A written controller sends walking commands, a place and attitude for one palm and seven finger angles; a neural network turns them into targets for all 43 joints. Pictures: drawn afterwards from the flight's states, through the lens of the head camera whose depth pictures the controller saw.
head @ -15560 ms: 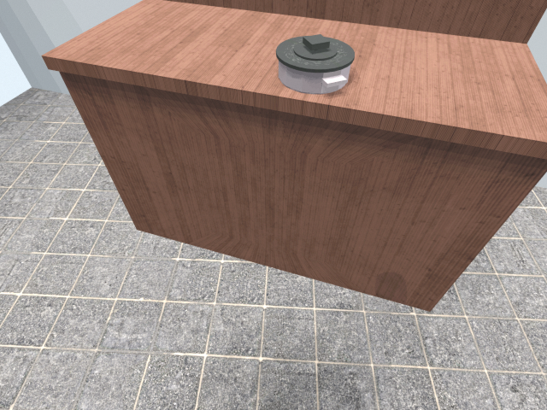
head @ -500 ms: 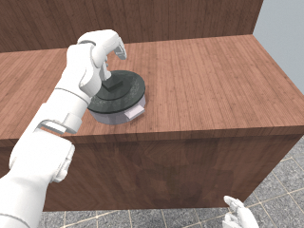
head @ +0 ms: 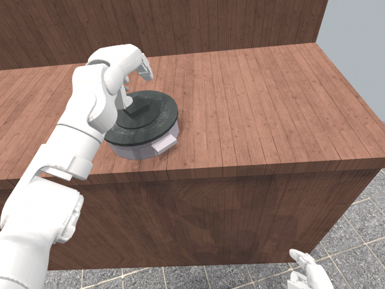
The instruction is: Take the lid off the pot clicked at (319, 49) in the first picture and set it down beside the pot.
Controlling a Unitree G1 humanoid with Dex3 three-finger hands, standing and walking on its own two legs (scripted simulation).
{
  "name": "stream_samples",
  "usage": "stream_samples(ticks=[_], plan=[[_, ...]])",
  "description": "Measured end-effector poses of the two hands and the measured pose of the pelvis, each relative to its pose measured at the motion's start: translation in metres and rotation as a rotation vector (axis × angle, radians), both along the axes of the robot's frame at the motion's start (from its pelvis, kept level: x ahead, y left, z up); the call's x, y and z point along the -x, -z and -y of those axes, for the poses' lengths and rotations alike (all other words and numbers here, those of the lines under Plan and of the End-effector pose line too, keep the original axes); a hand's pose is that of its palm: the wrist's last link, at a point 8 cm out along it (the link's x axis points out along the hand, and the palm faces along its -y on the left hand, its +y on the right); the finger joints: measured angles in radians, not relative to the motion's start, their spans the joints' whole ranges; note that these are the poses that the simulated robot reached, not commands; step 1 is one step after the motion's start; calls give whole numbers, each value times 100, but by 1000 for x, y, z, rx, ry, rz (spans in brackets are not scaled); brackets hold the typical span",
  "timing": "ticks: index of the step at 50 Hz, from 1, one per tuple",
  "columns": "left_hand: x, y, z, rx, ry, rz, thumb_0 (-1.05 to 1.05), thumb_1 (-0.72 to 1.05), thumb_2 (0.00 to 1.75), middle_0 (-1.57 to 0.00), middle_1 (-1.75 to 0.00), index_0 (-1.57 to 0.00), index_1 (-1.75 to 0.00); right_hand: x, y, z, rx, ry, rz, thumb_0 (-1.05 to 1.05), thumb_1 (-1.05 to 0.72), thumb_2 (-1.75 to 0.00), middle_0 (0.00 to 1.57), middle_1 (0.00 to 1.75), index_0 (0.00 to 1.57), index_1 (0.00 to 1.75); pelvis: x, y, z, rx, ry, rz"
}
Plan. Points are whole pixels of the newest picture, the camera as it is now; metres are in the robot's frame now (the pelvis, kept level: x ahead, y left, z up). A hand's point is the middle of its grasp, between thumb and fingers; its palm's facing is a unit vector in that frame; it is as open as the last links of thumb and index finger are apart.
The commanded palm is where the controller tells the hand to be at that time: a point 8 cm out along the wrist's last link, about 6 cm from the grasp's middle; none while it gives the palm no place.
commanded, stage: move the open hand above the knob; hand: left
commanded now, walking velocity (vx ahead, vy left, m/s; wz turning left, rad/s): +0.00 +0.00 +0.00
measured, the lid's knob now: (135, 106) +0.47 +0.14 +0.15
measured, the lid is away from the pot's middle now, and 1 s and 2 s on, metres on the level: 0.00 0.00 0.00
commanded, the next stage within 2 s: lower the open fingers around the knob in 0.02 s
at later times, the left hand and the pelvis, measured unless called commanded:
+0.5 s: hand (126, 100) +0.43 +0.14 +0.20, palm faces -0.23 -0.08 -0.97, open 10.0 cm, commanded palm +0.41 +0.15 +0.26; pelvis +0.00 +0.00 +0.00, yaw +1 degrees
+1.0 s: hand (130, 109) +0.44 +0.14 +0.18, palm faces -0.26 -0.10 -0.96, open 10.0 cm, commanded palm +0.42 +0.15 +0.23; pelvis +0.00 +0.01 +0.00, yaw +0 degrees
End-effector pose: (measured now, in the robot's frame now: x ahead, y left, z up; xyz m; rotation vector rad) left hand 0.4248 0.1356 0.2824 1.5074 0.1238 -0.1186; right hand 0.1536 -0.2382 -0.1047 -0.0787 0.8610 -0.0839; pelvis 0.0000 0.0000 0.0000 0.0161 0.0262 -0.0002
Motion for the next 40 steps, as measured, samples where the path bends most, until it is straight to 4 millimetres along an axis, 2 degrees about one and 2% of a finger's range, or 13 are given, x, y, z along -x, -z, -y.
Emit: stream_samples(ticks=[9, 16, 33, 40], plan=[[5, -1, -7, 6, -19, -16, 0, -38, 168, -88, -8, -88, -9, -15, -6, -5, 0, -29, 33, 1, -91, -90, 19, 29, 20, 30, 1, 1, 1, 2, -13, 1], [6, 10, -7, 11, -14, -56, 0, -38, 168, -88, -8, -88, -9, -14, -6, -8, 1, -34, 28, 1, -91, -90, 19, 29, 20, 30, 2, 1, -1, 3, -16, 2], [-5, 37, -8, 29, -1, -106, 0, -38, 168, -88, -8, -88, -9, 23, 7, -6, 12, 18, -64, 1, -91, -90, 20, 29, 20, 30, 2, 0, -8, 6, -5, -5], [-7, 48, -8, 36, 1, -121, 0, -38, 168, -88, -8, -88, -9, 30, 9, -3, 15, 34, -85, 1, -91, -90, 20, 29, 20, 30, 0, 0, -9, 7, -2, -7]])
